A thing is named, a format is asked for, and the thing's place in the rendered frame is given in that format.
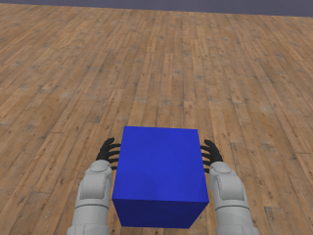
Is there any left robot forearm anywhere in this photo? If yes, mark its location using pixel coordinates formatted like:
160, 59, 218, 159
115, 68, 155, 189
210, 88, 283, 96
67, 160, 112, 235

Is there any carton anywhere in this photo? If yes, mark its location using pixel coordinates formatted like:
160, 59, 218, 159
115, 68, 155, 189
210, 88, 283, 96
112, 125, 209, 229

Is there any left robot hand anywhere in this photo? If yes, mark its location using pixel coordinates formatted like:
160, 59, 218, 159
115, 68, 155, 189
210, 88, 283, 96
96, 137, 121, 170

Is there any right robot forearm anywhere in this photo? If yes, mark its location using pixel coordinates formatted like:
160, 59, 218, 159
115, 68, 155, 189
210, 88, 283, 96
208, 162, 259, 235

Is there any right robot hand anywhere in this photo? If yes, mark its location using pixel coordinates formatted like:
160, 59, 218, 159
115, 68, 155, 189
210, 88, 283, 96
201, 139, 223, 173

